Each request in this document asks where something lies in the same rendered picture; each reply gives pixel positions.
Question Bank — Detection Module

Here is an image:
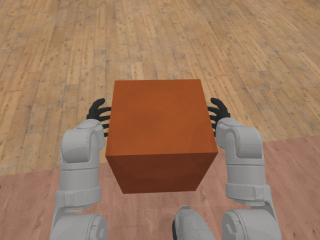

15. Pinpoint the carton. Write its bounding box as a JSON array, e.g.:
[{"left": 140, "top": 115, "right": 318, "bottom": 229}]
[{"left": 105, "top": 79, "right": 218, "bottom": 194}]

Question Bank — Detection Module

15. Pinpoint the right robot hand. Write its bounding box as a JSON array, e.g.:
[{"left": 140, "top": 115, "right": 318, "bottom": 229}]
[{"left": 207, "top": 97, "right": 231, "bottom": 137}]

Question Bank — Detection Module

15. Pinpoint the right robot thigh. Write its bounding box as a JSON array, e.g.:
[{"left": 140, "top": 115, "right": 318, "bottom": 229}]
[{"left": 174, "top": 209, "right": 216, "bottom": 240}]

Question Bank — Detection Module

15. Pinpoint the left robot hand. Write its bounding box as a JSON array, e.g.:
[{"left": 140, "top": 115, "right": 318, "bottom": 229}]
[{"left": 86, "top": 98, "right": 112, "bottom": 137}]

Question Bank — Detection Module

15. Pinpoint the robot right upper arm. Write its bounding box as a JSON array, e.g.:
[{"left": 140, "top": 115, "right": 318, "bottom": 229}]
[{"left": 221, "top": 209, "right": 282, "bottom": 240}]

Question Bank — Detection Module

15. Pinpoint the right robot forearm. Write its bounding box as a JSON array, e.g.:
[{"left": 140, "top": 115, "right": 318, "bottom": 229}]
[{"left": 215, "top": 117, "right": 283, "bottom": 240}]

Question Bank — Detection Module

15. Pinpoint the robot left upper arm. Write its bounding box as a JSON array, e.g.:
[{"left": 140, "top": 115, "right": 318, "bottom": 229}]
[{"left": 50, "top": 213, "right": 108, "bottom": 240}]

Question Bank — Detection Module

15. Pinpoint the left robot forearm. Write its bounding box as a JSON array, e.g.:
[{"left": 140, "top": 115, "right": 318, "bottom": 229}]
[{"left": 49, "top": 119, "right": 105, "bottom": 240}]

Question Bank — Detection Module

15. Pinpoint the right robot shin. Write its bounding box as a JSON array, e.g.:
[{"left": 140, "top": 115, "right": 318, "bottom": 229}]
[{"left": 177, "top": 205, "right": 191, "bottom": 240}]

